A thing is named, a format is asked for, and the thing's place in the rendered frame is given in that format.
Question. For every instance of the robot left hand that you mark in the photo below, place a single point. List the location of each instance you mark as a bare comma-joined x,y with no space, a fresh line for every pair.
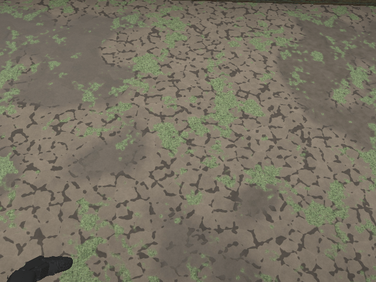
40,267

